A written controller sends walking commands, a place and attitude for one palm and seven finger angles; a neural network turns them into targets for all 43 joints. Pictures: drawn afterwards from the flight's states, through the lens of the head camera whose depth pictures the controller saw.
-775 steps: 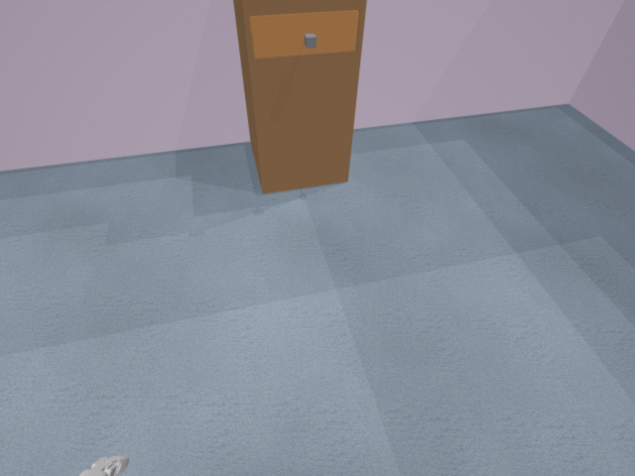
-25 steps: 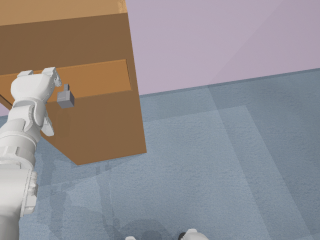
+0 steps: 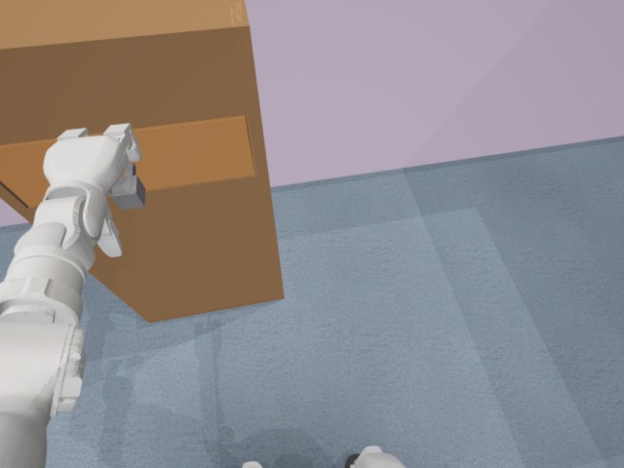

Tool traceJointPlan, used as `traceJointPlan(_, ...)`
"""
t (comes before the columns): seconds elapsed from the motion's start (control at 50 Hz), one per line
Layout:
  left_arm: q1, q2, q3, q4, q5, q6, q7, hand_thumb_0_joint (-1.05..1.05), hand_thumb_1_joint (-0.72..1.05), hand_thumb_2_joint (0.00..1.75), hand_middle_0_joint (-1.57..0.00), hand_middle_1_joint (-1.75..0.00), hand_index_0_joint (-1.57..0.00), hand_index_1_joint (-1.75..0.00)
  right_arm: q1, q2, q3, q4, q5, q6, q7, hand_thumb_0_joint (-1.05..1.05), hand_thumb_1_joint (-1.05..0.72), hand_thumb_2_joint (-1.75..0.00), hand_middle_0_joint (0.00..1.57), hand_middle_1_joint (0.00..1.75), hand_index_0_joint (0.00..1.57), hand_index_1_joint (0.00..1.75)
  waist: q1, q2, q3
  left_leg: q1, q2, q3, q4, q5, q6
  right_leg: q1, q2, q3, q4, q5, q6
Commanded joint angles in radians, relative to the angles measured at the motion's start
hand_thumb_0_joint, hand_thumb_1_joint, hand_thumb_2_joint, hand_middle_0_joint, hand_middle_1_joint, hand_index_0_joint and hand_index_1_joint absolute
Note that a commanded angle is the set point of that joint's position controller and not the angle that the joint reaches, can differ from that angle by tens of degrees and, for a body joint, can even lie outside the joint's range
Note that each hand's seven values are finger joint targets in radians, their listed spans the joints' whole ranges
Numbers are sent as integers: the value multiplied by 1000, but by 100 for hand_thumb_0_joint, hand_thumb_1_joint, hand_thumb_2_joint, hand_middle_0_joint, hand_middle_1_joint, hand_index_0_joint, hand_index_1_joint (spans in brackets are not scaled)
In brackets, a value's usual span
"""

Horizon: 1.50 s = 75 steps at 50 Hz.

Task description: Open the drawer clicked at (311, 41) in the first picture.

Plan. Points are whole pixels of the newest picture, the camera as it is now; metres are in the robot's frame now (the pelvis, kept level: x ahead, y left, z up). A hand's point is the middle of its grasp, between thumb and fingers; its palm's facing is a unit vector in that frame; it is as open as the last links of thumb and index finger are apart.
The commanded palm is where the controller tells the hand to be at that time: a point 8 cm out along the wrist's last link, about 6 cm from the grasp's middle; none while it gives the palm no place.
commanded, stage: move the hooked fingers above the handle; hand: left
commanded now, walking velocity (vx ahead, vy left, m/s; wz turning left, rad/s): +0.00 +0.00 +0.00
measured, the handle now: (129, 183) +0.54 +0.27 -0.02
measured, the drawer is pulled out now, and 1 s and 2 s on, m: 0.00 0.00 0.00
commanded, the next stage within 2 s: lower the fingers behind the handle in 0.16 s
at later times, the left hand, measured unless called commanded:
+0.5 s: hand (106, 192) +0.49 +0.27 +0.02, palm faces -0.04 -0.04 -1.00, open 13.9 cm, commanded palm +0.47 +0.27 +0.08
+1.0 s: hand (117, 209) +0.48 +0.27 -0.01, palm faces -0.08 -0.02 -1.00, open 13.9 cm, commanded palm +0.47 +0.26 +0.04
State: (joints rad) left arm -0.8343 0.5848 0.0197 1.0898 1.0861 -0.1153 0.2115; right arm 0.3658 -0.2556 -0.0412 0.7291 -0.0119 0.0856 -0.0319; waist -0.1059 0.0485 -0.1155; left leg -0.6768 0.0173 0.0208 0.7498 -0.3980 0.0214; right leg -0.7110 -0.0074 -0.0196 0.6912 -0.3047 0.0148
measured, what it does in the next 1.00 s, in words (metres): stands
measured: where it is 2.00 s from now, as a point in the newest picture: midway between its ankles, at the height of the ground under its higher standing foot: outside the picture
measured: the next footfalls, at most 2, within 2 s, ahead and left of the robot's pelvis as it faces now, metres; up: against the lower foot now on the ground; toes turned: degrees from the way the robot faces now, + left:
none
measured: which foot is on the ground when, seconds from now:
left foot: down 0.00-1.00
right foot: down 0.00-1.00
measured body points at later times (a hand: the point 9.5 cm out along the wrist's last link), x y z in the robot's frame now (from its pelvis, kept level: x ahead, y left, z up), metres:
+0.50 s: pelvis +0.00 +0.01 -0.01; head +0.11 +0.01 +0.43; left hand +0.48 +0.27 +0.08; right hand +0.00 -0.28 -0.13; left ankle -0.03 +0.10 -0.71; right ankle +0.00 -0.13 -0.71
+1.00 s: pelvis -0.01 +0.01 -0.02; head +0.12 +0.01 +0.41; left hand +0.48 +0.27 +0.04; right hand -0.02 -0.27 -0.15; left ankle -0.03 +0.10 -0.71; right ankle +0.00 -0.13 -0.71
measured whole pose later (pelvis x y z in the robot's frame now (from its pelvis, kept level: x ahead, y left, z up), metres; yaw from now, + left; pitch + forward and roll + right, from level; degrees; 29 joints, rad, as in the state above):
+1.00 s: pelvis -0.01 +0.01 -0.02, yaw -1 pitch +24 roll -2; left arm -0.85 0.59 0.06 1.15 1.12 -0.11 0.35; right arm 0.36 -0.27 -0.05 0.75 -0.04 0.08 0.00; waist -0.13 0.05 -0.14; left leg -0.86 0.02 0.02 0.91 -0.46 0.03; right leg -0.89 -0.01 -0.02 0.83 -0.35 0.02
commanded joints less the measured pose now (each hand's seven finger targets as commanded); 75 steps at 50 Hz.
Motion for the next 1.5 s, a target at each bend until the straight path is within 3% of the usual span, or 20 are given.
traceJointPlan(0.0,-453,391,151,-223,8,-50,99,0,-50,30,-30,-120,-30,-120,135,-187,-56,-34,-16,-16,-15,0,-90,-90,20,30,20,30,5,77,-417,173,-36,-18,-41,430,15,224,44,-4,-10,305,-43)
traceJointPlan(0.1,-376,390,152,-122,9,37,151,0,-50,30,-30,-120,-30,-120,134,-194,-52,-33,-19,-11,10,0,-90,-90,20,30,20,30,25,60,-450,127,-37,-1,-26,467,8,251,44,-15,16,353,-40)
traceJointPlan(0.16,-391,329,79,-80,-1,84,116,0,-50,30,-30,-120,-30,-120,145,-199,-57,-37,-6,-11,10,0,-90,-90,20,30,20,30,-7,17,-444,124,-33,8,-36,435,11,266,44,-12,-8,363,-32)
traceJointPlan(0.28,-513,260,21,-246,-22,-25,33,0,-50,30,-30,-120,-30,-120,181,-192,-80,-26,-6,-23,-19,0,-90,-90,20,30,20,30,-54,51,-493,277,-19,-25,-22,521,16,207,51,-3,-33,359,-31)
traceJointPlan(0.34,-447,317,94,-243,-16,-77,50,0,-50,30,-30,-120,-30,-120,175,-191,-75,-14,-12,-21,-23,0,-90,-90,20,30,20,30,-20,74,-443,249,-21,-33,-14,519,11,166,52,-9,-11,322,-39)
traceJointPlan(0.44,-385,326,122,-135,14,-31,148,0,-50,30,-30,-120,-30,-120,148,-193,-60,-16,-25,-12,7,0,-90,-90,20,30,20,30,-3,90,-361,133,-24,-27,7,486,1,98,53,-32,35,281,-48)
traceJointPlan(0.56,-414,329,106,-130,20,58,168,0,-50,30,-30,-120,-30,-120,158,-201,-66,-33,-24,-11,23,0,-90,-90,20,30,20,30,-12,69,-517,159,-21,-18,35,536,1,168,53,-23,55,359,-36)
traceJointPlan(0.62,-467,290,72,-185,9,37,135,0,-50,30,-30,-120,-30,-120,178,-199,-75,-26,-22,-16,15,0,-90,-90,20,30,20,30,-36,77,-559,226,-13,-37,44,573,1,146,54,-20,47,355,-32)
traceJointPlan(0.68,-522,254,44,-212,5,-5,116,0,-50,30,-30,-120,-30,-120,184,-194,-78,-12,-25,-22,2,0,-90,-90,20,30,20,30,-66,74,-508,238,-8,-47,50,546,4,88,57,-24,37,312,-33)
traceJointPlan(0.7,-507,300,79,-210,7,-19,118,0,-50,30,-30,-120,-30,-120,186,-199,-76,-5,-26,-22,1,0,-90,-90,20,30,20,30,-49,89,-510,231,-10,-51,51,531,4,83,56,-20,43,296,-34)
traceJointPlan(0.74,-457,247,53,-180,9,-24,119,0,-50,30,-30,-120,-30,-120,185,-191,-74,1,-29,-23,0,0,-90,-90,20,30,20,30,-50,103,-484,232,-8,-53,59,558,0,50,57,-27,50,290,-37)
traceJointPlan(0.82,-360,248,70,-89,11,-8,132,0,-50,30,-30,-120,-30,-120,179,-191,-64,1,-31,-12,15,0,-90,-90,20,30,20,30,-25,86,-415,154,-9,-48,64,539,-5,29,60,-38,72,271,-43)
traceJointPlan(0.88,-360,277,95,-84,18,9,154,0,-50,30,-30,-120,-30,-120,173,-196,-61,-6,-34,-9,24,0,-90,-90,20,30,20,30,-13,74,-425,113,-14,-40,69,519,-2,52,60,-35,84,286,-46)
traceJointPlan(0.94,-410,286,91,-99,33,19,177,0,-50,30,-30,-120,-30,-120,172,-197,-62,-12,-34,-11,24,0,-90,-90,20,30,20,30,-30,66,-441,96,-13,-44,78,482,0,36,58,-35,97,270,-43)
traceJointPlan(1.0,-440,325,120,-137,38,16,199,0,-50,30,-30,-120,-30,-120,176,-202,-65,-7,-41,-16,25,0,-90,-90,20,30,20,30,-26,97,-530,114,-16,-45,98,497,1,50,55,-27,117,290,-42)
traceJointPlan(1.06,-440,306,101,-88,39,45,206,0,-50,30,-30,-120,-30,-120,174,-203,-61,0,-38,-19,25,0,-90,-90,20,30,20,30,-41,68,-485,70,-16,-41,101,442,5,31,55,-30,118,265,-39)
traceJointPlan(1.18,-440,306,106,-105,31,48,197,0,-50,30,-30,-120,-30,-120,176,-202,-62,5,-40,-24,23,0,-90,-90,20,30,20,30,-39,81,-551,80,-17,-39,126,468,9,44,54,-22,134,299,-37)
traceJointPlan(1.28,-404,342,124,-80,25,43,182,0,-50,30,-30,-120,-30,-120,166,-205,-52,0,-38,-25,18,0,-90,-90,20,30,20,30,-31,50,-494,0,-24,-28,129,393,19,56,51,-15,137,286,-37)
traceJointPlan(1.36,-398,314,92,-42,38,35,183,0,-50,30,-30,-120,-30,-120,162,-202,-49,-2,-34,-32,15,0,-90,-90,20,30,20,30,-48,42,-450,-49,-25,-27,143,331,21,6,50,-17,148,237,-35)
traceJointPlan(1.48,-408,362,127,-56,36,27,191,0,-50,30,-30,-120,-30,-120,167,-205,-48,-5,-39,-38,15,0,-90,-90,20,30,20,30,-39,64,-527,-63,-28,-25,180,353,21,10,49,-11,185,268,-35)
